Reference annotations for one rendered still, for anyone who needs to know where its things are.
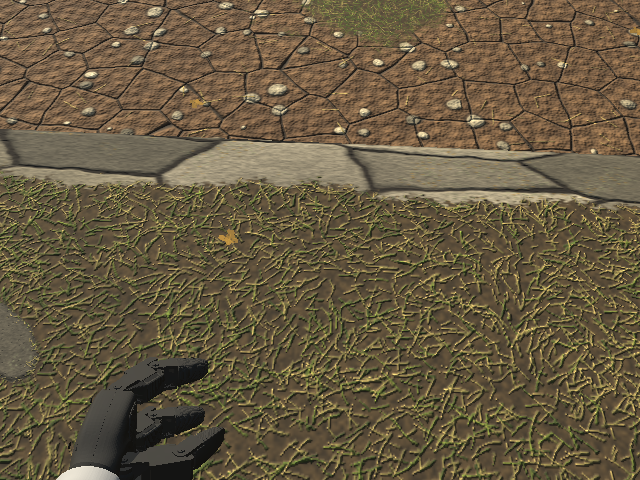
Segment left robot hand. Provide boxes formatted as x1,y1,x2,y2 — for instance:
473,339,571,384
68,357,225,480

